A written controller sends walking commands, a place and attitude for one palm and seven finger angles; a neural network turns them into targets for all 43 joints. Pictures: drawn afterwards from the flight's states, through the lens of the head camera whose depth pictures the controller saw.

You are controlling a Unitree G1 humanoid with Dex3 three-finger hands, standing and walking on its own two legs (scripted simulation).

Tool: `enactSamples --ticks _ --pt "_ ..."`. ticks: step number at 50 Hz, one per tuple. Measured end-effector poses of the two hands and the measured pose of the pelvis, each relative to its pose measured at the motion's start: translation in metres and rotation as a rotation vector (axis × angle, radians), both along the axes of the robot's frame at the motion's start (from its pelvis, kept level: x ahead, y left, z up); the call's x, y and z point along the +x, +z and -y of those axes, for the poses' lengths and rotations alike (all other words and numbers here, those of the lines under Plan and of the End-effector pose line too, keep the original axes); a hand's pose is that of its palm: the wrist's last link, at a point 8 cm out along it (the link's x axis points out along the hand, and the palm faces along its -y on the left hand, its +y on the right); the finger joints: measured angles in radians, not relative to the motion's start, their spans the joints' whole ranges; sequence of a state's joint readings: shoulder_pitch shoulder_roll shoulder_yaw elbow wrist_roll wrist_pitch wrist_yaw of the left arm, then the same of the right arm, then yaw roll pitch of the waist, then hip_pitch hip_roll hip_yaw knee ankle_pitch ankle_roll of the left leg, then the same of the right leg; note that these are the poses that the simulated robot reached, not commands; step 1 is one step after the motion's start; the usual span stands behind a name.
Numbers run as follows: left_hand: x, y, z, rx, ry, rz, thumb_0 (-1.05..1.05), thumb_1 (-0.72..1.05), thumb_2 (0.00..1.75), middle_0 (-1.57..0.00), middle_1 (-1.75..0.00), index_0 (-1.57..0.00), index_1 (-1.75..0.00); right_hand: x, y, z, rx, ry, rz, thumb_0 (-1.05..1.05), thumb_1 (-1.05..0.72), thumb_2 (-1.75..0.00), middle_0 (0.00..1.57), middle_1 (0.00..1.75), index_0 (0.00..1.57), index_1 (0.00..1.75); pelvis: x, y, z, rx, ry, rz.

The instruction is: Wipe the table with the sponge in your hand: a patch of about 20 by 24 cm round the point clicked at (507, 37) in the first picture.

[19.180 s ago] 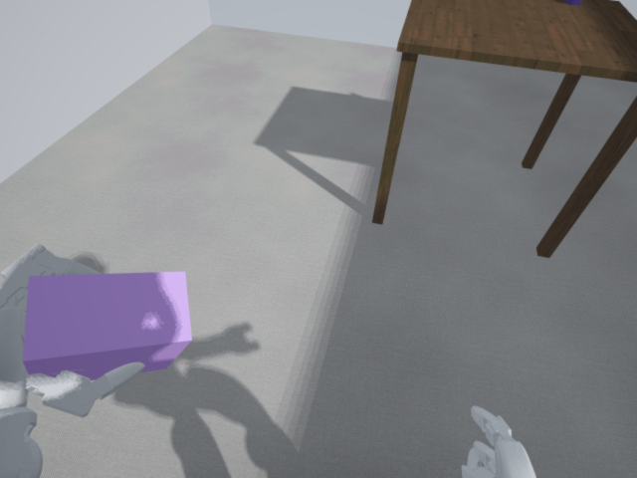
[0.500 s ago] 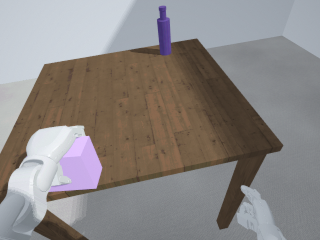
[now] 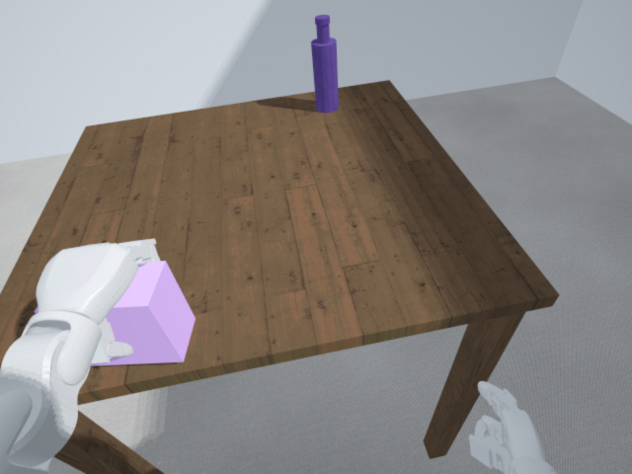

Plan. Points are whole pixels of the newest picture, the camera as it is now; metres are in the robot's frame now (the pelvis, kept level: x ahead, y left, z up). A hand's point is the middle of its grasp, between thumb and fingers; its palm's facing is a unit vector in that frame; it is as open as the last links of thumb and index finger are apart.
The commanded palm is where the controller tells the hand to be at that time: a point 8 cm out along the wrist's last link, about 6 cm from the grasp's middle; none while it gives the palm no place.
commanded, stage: wipe forward along the first lane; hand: left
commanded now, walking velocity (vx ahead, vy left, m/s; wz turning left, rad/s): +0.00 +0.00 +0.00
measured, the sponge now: (131, 324) +0.24 +0.29 +0.08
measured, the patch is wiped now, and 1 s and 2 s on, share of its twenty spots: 0.05 0.30 0.45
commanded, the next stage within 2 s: slide across to the middle lane in 1.62 s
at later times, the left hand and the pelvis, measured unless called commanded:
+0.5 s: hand (129, 270) +0.29 +0.31 +0.12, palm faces -0.01 -0.03 -1.00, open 10.4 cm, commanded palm +0.27 +0.31 +0.17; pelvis +0.00 +0.00 +0.00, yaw +0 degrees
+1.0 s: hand (125, 243) +0.34 +0.34 +0.11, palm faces -0.09 -0.03 -1.00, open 10.4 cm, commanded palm +0.32 +0.34 +0.16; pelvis +0.01 +0.00 +0.00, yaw +0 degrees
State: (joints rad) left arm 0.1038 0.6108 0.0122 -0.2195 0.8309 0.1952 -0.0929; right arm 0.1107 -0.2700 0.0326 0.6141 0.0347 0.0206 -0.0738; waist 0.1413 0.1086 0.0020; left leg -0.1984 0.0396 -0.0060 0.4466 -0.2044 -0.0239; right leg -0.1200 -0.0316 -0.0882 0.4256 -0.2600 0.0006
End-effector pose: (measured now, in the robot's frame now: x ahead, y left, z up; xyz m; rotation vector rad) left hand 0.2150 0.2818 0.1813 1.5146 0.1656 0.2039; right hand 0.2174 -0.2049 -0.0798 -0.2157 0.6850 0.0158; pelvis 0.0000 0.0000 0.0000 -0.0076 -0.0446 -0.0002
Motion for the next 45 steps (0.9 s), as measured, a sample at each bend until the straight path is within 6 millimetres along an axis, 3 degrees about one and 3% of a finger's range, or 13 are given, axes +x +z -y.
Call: enactSamples --ticks 9,25,35,45 --pt "0.014 -0.012 -0.032 -0.007 0.193 -0.029 0.00 -0.52 1.02 -0.70 -1.25 -0.74 -1.25 -0.001 -0.004 -0.003 0.012 0.010 -0.035 0.01 -0.90 -0.90 0.21 0.30 0.20 0.30 -0.002 0.001 0.001 0.001 0.004 -0.010" --pt "0.058 -0.011 -0.021 0.013 0.092 -0.047 0.00 -0.52 1.02 -0.70 -1.25 -0.74 -1.25 -0.011 -0.009 0.009 -0.007 -0.037 -0.075 0.01 -0.90 -0.90 0.21 0.30 0.20 0.30 0.003 0.001 -0.001 0.001 0.005 -0.036" --pt "0.072 -0.013 -0.035 0.011 0.154 -0.053 0.00 -0.52 1.02 -0.70 -1.25 -0.74 -1.25 -0.022 -0.018 0.023 -0.028 -0.070 -0.142 0.01 -0.90 -0.90 0.21 0.30 0.20 0.30 0.009 0.000 0.000 0.000 0.007 -0.053" --pt "0.099 -0.012 -0.046 0.024 0.163 -0.107 0.01 -0.52 1.02 -0.70 -1.25 -0.74 -1.25 -0.032 -0.022 0.036 -0.048 -0.113 -0.178 0.01 -0.90 -0.90 0.21 0.30 0.20 0.30 0.011 -0.001 0.001 -0.003 0.008 -0.079"
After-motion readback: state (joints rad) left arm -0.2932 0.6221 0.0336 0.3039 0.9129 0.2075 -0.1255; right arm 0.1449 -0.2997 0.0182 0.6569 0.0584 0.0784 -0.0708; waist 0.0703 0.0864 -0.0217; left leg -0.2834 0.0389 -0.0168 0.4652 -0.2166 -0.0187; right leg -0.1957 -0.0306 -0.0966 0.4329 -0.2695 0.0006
